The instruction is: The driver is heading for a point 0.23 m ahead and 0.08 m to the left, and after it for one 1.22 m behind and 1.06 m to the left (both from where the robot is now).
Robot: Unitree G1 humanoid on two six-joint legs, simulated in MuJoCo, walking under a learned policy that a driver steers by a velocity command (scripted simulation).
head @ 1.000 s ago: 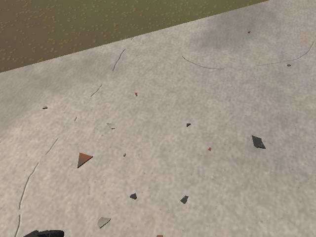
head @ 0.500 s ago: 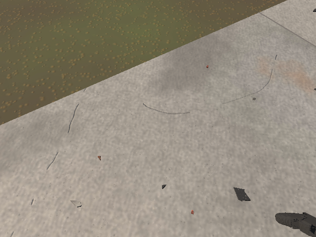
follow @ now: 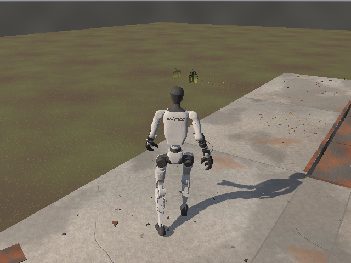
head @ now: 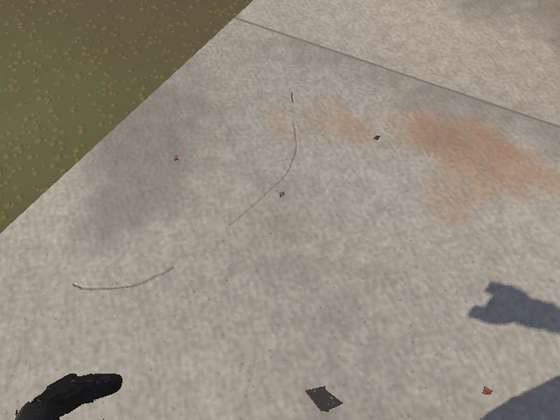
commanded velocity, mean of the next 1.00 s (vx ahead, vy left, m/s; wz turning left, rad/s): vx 0.12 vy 0.00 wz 0.32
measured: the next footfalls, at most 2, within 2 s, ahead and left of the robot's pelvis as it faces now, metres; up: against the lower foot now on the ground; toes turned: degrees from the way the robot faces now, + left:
left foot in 0.48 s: +0.30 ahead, +0.13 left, +0.00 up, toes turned +8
right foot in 0.88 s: +0.35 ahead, -0.11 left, +0.00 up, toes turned +26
